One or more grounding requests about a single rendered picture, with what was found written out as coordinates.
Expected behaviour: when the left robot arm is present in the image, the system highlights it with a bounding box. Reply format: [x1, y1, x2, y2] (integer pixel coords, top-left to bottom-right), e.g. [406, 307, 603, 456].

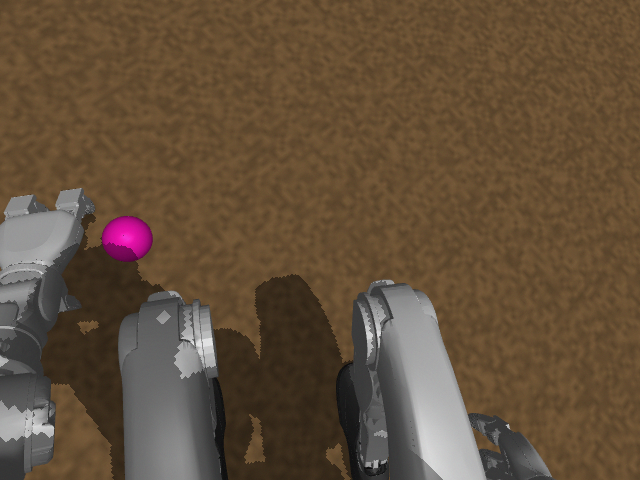
[0, 263, 64, 480]

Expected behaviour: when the left robot hand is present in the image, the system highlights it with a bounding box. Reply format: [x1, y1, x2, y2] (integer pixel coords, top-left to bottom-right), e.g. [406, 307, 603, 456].
[0, 188, 95, 313]

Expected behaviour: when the left robot foot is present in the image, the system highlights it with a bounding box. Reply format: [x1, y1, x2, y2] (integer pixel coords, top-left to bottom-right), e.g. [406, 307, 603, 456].
[212, 377, 228, 480]

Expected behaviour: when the right robot hand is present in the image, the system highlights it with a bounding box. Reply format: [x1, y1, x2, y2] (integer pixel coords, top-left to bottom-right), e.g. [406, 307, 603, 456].
[468, 413, 552, 480]

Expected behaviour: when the ball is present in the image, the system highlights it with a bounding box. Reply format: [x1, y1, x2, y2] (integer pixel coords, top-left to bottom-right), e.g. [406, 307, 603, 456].
[102, 216, 153, 262]

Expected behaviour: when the right robot foot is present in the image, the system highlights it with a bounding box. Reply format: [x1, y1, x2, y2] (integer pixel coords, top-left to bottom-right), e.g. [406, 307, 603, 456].
[336, 362, 389, 480]

